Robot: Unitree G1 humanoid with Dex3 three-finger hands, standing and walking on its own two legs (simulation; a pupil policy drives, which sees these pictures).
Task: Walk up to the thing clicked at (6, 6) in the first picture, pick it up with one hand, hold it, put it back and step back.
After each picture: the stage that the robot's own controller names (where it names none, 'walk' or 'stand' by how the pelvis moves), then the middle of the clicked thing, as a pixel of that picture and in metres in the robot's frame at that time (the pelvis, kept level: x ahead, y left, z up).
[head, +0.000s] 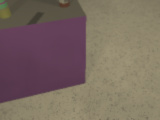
stand; out of the picture +0.93 +0.52 +0.09
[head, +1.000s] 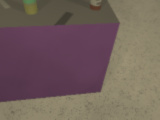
walk; out of the picture +0.88 +0.31 +0.12
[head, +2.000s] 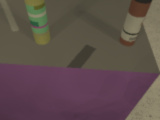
stand; (37, 16) +0.60 +0.22 +0.11
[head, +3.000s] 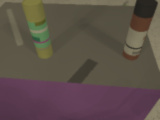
stand; (39, 31) +0.56 +0.21 +0.11
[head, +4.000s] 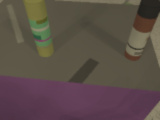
stand; (41, 29) +0.56 +0.20 +0.10
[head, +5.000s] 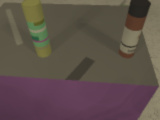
stand; (38, 31) +0.58 +0.22 +0.09
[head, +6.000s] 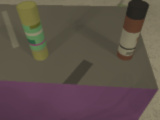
stand; (34, 34) +0.56 +0.22 +0.09
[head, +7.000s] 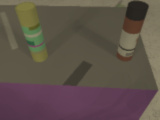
stand; (33, 35) +0.56 +0.23 +0.09
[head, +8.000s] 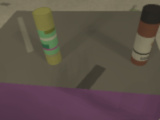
rise first; (48, 38) +0.55 +0.20 +0.09
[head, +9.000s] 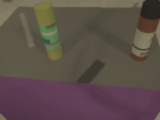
go down; (49, 33) +0.57 +0.20 +0.10
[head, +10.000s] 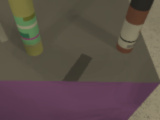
go down; (28, 26) +0.56 +0.18 +0.10
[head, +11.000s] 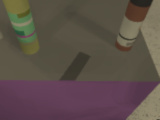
approach; (23, 23) +0.55 +0.19 +0.12
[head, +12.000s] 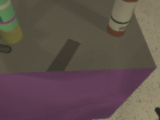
close in; out of the picture +0.56 +0.21 +0.15
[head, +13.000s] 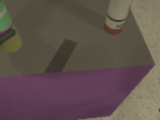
lift; out of the picture +0.52 +0.21 +0.15
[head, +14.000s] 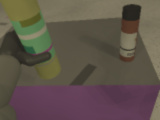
lift; (35, 36) +0.33 +0.13 +0.30
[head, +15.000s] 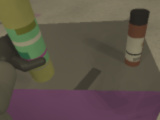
hold; (29, 42) +0.32 +0.15 +0.29
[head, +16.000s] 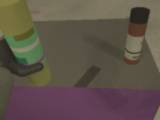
hold; (27, 47) +0.32 +0.16 +0.27
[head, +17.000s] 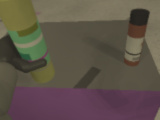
crouch; (30, 43) +0.32 +0.15 +0.28
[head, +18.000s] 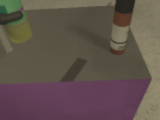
crouch; out of the picture +0.46 +0.18 +0.32
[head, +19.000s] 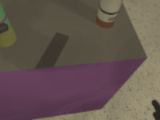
lower; out of the picture +0.53 +0.19 +0.15
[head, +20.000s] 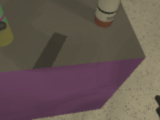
lower; out of the picture +0.54 +0.19 +0.16
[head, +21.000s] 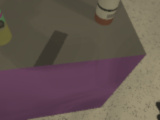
lower; out of the picture +0.54 +0.19 +0.16
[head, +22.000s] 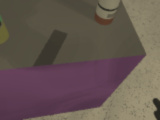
lower; out of the picture +0.54 +0.20 +0.16
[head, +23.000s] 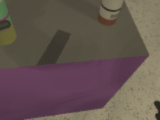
loosen; out of the picture +0.54 +0.18 +0.16
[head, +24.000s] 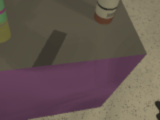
withdraw; out of the picture +0.56 +0.18 +0.17
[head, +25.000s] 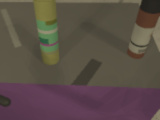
sink last; (48, 33) +0.52 +0.16 +0.13
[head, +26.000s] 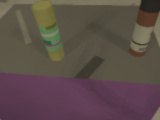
stand; (50, 34) +0.54 +0.18 +0.13
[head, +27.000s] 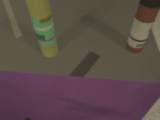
stand; (44, 28) +0.53 +0.17 +0.13
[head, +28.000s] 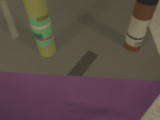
stand; (41, 27) +0.53 +0.18 +0.14
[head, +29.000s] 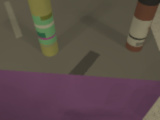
stand; (45, 26) +0.54 +0.17 +0.14
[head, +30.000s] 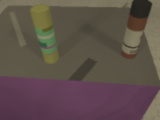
walk; (46, 37) +0.55 +0.18 +0.09
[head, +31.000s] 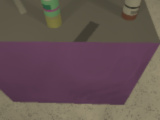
walk; out of the picture +0.68 +0.18 +0.11
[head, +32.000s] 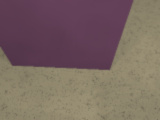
walk; out of the picture +1.00 +0.19 +0.12
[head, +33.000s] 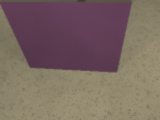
stand; out of the picture +1.17 +0.18 +0.11
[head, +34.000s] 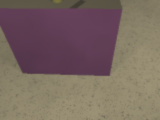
stand; out of the picture +1.17 +0.20 +0.09
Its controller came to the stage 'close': yes
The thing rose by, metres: 0.22
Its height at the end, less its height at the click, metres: +0.00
